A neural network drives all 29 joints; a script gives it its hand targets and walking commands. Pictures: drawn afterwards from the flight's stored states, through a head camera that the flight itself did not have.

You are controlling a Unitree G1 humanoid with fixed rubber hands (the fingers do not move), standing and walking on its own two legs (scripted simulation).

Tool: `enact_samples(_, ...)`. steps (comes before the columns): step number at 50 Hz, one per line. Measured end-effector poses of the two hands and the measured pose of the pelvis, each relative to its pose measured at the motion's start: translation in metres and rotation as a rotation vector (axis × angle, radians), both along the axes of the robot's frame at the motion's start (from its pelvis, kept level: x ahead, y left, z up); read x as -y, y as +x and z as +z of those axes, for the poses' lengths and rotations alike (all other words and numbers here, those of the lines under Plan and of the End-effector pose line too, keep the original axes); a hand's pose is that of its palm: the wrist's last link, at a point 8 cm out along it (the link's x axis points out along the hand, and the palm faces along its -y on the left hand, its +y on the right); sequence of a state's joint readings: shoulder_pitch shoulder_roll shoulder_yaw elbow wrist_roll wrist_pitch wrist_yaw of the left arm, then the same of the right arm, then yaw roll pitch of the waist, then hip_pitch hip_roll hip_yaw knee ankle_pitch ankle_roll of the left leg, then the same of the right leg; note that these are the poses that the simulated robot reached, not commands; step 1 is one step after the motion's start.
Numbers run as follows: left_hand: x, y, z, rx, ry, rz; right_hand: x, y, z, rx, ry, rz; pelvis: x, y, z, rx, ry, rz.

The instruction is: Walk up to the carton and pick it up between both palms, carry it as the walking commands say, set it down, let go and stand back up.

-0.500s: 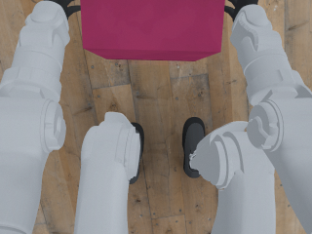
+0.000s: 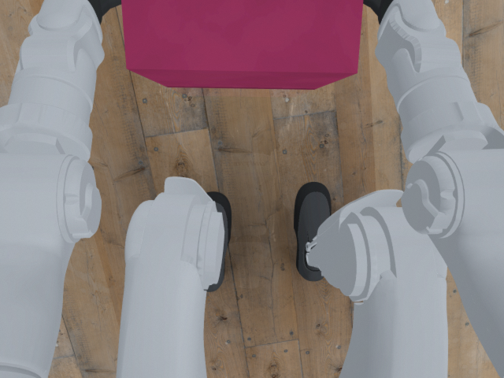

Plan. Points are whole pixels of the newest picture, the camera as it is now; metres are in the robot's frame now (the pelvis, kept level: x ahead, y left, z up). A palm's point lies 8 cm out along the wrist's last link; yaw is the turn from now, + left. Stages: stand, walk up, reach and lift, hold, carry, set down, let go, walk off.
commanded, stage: set down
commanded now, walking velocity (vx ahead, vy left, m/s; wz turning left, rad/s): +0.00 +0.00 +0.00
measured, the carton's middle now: out of the picture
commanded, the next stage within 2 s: let go in 2.00 s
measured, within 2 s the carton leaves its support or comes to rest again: neither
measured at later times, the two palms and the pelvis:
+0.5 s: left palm (55, 0) +0.52 +0.28 -0.17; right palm (426, 4) +0.55 -0.17 -0.17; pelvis +0.02 +0.00 +0.00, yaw +0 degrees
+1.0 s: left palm out of the picture +0.53 +0.29 -0.05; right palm out of the picture +0.55 -0.15 -0.07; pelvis +0.02 +0.00 +0.06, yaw +0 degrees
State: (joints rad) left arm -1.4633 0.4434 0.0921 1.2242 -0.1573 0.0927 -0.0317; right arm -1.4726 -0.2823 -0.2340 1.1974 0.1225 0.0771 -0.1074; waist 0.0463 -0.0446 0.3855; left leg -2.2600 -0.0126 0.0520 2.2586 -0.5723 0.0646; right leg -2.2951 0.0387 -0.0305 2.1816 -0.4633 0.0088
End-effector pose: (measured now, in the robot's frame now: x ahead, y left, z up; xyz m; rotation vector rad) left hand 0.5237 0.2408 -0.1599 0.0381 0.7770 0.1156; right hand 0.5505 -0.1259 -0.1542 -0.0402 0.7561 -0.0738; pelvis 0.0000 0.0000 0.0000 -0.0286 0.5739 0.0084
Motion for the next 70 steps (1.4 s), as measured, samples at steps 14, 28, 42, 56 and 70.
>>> enact_samples(14, -0.009, 0.005, -0.012, 0.047, 0.019, 0.080, 0.013, 0.007, -0.011, 0.010, -0.047, -0.032, -0.003, 0.014, 0.000, -0.038, -0.010, 0.001)
enact_samples(28, -0.037, -0.001, -0.006, 0.058, 0.047, 0.089, 0.045, 0.002, -0.010, 0.017, -0.078, -0.048, -0.004, 0.019, -0.001, -0.059, -0.008, 0.003)
enact_samples(42, -0.045, 0.009, 0.055, 0.135, 0.050, 0.069, 0.033, 0.004, 0.039, 0.080, -0.041, -0.045, -0.002, 0.020, 0.020, -0.075, -0.011, 0.005)
enact_samples(56, -0.054, 0.011, 0.151, 0.143, 0.049, 0.044, 0.036, 0.001, 0.127, 0.099, -0.034, -0.047, -0.004, 0.021, 0.087, -0.175, -0.013, 0.010)
enact_samples(70, -0.057, 0.012, 0.233, 0.151, 0.041, 0.027, 0.039, 0.005, 0.213, 0.117, -0.031, -0.034, -0.002, 0.029, 0.157, -0.216, -0.004, 0.004)
